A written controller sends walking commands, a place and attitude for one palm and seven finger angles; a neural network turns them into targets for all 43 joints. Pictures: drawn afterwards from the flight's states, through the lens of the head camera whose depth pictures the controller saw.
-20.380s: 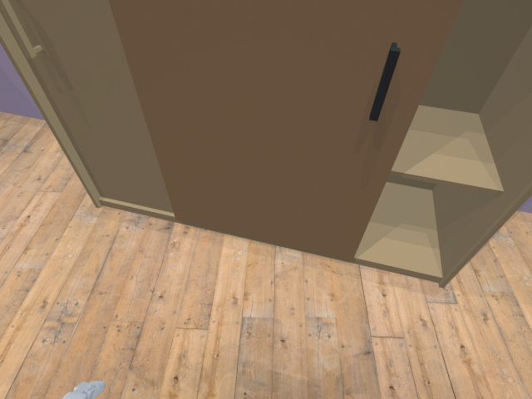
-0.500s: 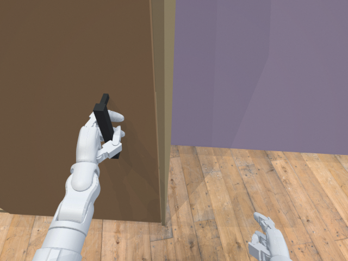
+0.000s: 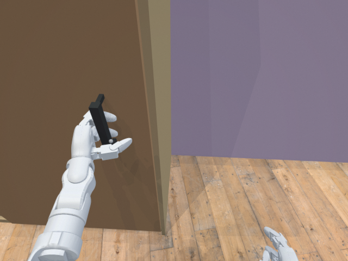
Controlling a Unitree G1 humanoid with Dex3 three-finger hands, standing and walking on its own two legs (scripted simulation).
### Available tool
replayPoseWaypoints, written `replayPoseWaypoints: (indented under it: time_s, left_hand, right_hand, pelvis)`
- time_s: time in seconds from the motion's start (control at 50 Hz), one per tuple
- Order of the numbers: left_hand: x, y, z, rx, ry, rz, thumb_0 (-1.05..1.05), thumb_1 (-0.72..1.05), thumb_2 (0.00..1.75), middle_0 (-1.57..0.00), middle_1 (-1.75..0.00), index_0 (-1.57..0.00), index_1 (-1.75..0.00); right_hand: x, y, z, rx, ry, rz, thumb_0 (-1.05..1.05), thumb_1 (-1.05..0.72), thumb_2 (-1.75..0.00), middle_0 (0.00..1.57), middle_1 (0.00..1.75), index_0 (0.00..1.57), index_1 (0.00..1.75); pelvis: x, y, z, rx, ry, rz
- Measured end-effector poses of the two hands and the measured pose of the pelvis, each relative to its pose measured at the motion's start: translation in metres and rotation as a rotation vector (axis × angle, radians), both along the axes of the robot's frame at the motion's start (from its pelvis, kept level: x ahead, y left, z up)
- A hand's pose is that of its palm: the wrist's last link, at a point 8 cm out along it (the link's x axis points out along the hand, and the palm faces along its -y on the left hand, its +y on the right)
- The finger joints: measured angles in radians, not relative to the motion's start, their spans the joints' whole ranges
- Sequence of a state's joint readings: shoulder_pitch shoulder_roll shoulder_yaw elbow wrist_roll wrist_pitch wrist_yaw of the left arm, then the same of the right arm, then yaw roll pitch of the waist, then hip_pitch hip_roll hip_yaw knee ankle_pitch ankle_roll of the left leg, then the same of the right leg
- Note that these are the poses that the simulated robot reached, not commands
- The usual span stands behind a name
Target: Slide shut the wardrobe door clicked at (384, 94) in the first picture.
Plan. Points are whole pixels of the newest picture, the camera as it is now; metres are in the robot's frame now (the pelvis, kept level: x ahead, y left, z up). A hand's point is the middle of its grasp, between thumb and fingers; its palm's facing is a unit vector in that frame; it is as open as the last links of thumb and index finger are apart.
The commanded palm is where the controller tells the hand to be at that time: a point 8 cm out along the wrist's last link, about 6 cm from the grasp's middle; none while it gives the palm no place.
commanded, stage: loosen the grip on the handle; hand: left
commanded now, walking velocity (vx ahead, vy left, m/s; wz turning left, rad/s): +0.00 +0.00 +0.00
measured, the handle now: (106, 127) +0.40 +0.20 +0.10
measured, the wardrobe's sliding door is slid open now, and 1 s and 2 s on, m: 0.00 0.00 0.00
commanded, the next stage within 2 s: slip the hand off the handle in 0.32 s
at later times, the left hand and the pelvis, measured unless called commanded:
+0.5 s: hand (111, 142) +0.36 +0.17 +0.10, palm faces +0.14 -0.98 -0.14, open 14.1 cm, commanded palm +0.33 +0.23 +0.10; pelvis +0.03 +0.00 +0.00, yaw +0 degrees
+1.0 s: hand (77, 144) +0.35 +0.26 +0.09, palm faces +0.20 -0.97 -0.16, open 14.6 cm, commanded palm +0.32 +0.30 +0.10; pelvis +0.03 +0.01 -0.01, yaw +1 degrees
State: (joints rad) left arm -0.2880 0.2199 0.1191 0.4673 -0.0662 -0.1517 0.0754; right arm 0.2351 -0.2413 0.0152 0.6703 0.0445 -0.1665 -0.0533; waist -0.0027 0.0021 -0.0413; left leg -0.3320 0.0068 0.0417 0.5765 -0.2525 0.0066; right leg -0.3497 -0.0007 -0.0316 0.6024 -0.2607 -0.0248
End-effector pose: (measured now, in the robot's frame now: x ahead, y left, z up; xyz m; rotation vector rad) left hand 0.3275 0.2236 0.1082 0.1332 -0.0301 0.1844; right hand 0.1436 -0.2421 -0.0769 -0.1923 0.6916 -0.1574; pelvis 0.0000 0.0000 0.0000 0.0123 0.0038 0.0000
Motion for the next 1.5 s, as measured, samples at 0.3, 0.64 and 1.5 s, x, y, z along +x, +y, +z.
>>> replayPoseWaypoints:
  time_s: [0.3, 0.64, 1.5]
  left_hand:
    - [0.006, 0.001, -0.006, 0.018, -0.028, -0.047, -0.01, -0.5, 0.22, -0.39, -1.29, -0.36, -1.26]
    - [0.004, 0.01, -0.008, 0.026, -0.012, -0.062, -0.01, -0.55, 0.2, -0.38, -1.23, -0.35, -1.21]
    - [-0.087, 0.072, -0.009, 0.039, -0.007, 0.018, -0.01, -0.55, 0.2, -0.25, -1.15, -0.26, -1.15]
  right_hand:
    - [-0.011, -0.01, -0.015, -0.017, 0.079, -0.01, 0.02, -0.91, -0.9, 0.2, 0.3, 0.2, 0.3]
    - [0.045, 0.02, -0.004, 0.017, -0.006, 0.037, 0.02, -0.91, -0.9, 0.2, 0.3, 0.2, 0.3]
    - [0.058, 0.036, 0.001, 0.003, -0.086, 0.084, 0.02, -0.9, -0.9, 0.2, 0.3, 0.2, 0.3]
  pelvis:
    - [0.011, -0.004, -0.003, -0.01, 0.038, -0.004]
    - [0.031, 0.006, -0.004, -0.012, 0.051, -0.006]
    - [0.029, 0.015, -0.009, -0.03, 0.041, 0.017]
